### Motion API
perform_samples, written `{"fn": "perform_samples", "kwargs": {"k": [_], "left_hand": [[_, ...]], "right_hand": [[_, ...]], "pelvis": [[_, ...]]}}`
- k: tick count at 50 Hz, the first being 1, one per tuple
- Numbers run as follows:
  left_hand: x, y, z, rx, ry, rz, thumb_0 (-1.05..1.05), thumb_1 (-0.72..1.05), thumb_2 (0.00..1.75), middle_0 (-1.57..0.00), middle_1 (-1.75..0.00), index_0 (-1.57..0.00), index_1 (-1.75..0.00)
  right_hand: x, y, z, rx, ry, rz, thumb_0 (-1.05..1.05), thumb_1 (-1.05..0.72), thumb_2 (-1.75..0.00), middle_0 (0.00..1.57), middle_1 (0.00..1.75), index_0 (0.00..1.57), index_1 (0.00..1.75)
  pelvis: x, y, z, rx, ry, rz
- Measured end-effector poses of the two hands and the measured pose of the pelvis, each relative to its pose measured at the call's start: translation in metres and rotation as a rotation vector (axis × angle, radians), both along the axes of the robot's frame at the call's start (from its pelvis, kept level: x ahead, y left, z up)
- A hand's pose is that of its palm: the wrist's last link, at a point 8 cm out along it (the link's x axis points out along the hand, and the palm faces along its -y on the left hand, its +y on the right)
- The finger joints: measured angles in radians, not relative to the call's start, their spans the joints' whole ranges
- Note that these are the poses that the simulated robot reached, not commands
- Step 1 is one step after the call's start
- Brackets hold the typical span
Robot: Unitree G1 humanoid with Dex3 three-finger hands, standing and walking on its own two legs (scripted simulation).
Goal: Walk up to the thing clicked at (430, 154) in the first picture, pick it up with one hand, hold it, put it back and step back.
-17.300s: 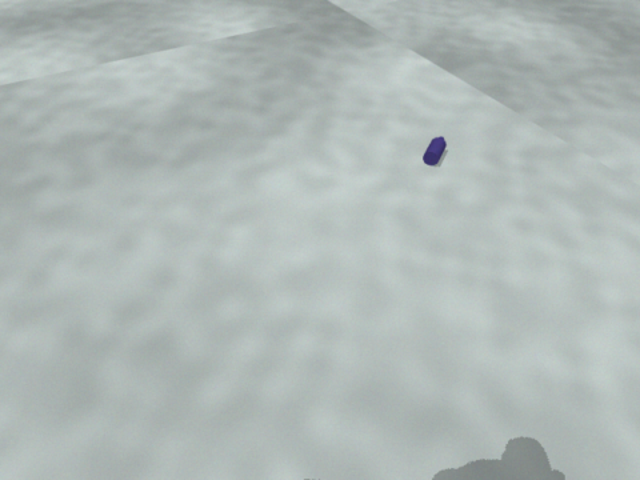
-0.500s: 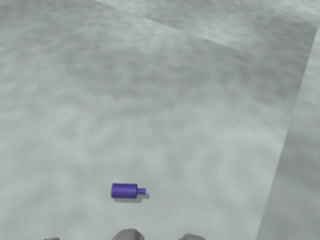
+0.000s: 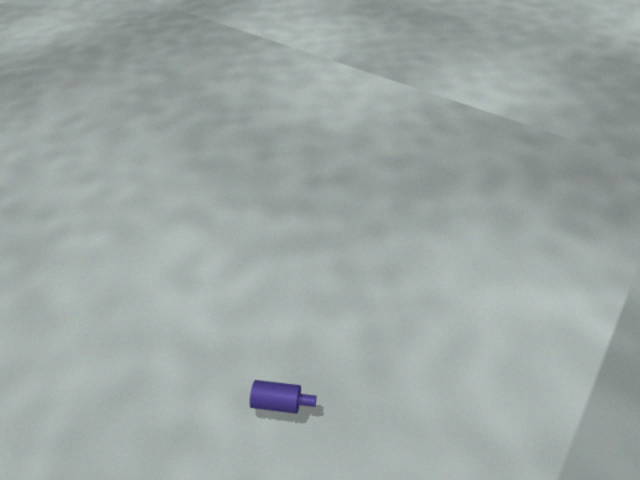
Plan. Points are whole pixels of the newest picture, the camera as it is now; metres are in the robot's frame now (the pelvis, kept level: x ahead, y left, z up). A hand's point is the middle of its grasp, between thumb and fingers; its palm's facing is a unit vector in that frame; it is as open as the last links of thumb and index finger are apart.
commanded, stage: walk up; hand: left
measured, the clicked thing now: (284, 397) +0.48 +0.17 -0.73
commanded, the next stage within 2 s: stand in 1.50 s
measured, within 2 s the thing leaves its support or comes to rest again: neither
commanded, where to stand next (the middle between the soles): +0.10 +0.05 m, yaw -5 degrees
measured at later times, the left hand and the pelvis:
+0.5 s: hand out of the picture +0.13 +0.30 -0.16, palm faces -0.04 -0.96 -0.29, open 7.3 cm; pelvis +0.03 +0.06 +0.01, yaw -1 degrees
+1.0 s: hand out of the picture +0.11 +0.31 -0.15, palm faces -0.07 -0.95 -0.31, open 7.3 cm; pelvis +0.04 +0.06 +0.01, yaw -3 degrees
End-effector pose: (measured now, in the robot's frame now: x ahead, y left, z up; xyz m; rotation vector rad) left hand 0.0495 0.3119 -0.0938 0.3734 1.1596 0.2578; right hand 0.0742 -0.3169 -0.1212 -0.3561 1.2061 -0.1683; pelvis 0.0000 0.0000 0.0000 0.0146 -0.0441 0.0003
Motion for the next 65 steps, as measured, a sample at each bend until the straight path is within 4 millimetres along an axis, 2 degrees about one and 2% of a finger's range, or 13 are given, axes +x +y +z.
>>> {"fn": "perform_samples", "kwargs": {"k": [3, 7, 13, 19, 25, 34, 47, 65], "left_hand": [[0.004, 0.007, -0.004, -0.012, 0.01, 0.012, 0.01, 0.9, 0.9, -0.21, -0.3, -0.21, -0.3], [0.017, 0.02, -0.019, -0.043, 0.021, 0.019, 0.01, 0.9, 0.9, -0.21, -0.3, -0.21, -0.3], [0.041, 0.027, -0.034, -0.105, 0.045, 0.007, 0.01, 0.91, 0.9, -0.2, -0.3, -0.21, -0.3], [0.061, 0.029, -0.036, -0.137, 0.054, -0.014, 0.01, 0.91, 0.9, -0.2, -0.3, -0.21, -0.3], [0.074, 0.035, -0.03, -0.135, 0.055, -0.03, 0.0, 0.91, 0.9, -0.2, -0.3, -0.21, -0.3], [0.072, 0.046, -0.022, -0.108, 0.077, -0.029, 0.0, 0.91, 0.9, -0.2, -0.3, -0.21, -0.3], [0.058, 0.042, -0.023, -0.102, 0.138, -0.025, 0.0, 0.91, 0.9, -0.2, -0.3, -0.21, -0.3], [0.088, 0.028, -0.02, -0.105, 0.09, -0.065, 0.0, 0.91, 0.9, -0.2, -0.3, -0.21, -0.3]], "right_hand": [[0.003, 0.005, 0.001, -0.01, 0.009, -0.005, 0.01, -0.91, -0.89, 0.2, 0.3, 0.2, 0.3], [0.003, 0.018, 0.0, -0.032, 0.022, -0.018, 0.01, -0.91, -0.89, 0.2, 0.3, 0.2, 0.3], [0.005, 0.048, 0.009, -0.033, 0.034, -0.033, 0.01, -0.91, -0.89, 0.2, 0.3, 0.2, 0.3], [0.021, 0.068, 0.017, -0.019, 0.012, -0.037, 0.01, -0.9, -0.89, 0.2, 0.3, 0.21, 0.3], [0.041, 0.079, 0.021, -0.01, -0.033, -0.043, 0.01, -0.9, -0.89, 0.2, 0.3, 0.21, 0.3], [0.054, 0.082, 0.022, 0.001, -0.061, -0.05, 0.01, -0.9, -0.89, 0.2, 0.3, 0.21, 0.3], [0.04, 0.076, 0.017, 0.009, -0.008, -0.078, 0.01, -0.9, -0.89, 0.2, 0.3, 0.2, 0.3], [0.032, 0.068, 0.015, 0.011, 0.001, -0.109, 0.01, -0.91, -0.89, 0.2, 0.3, 0.2, 0.3]], "pelvis": [[0.005, 0.007, -0.001, -0.006, -0.004, 0.004], [0.013, 0.021, -0.007, -0.024, -0.002, 0.008], [0.021, 0.037, -0.003, -0.021, 0.005, -0.006], [0.026, 0.048, 0.003, -0.025, 0.012, -0.015], [0.029, 0.057, 0.007, -0.021, 0.015, -0.025], [0.032, 0.062, 0.01, -0.015, 0.017, -0.034], [0.038, 0.06, 0.011, -0.014, 0.017, -0.045], [0.044, 0.053, 0.011, -0.014, 0.021, -0.056]]}}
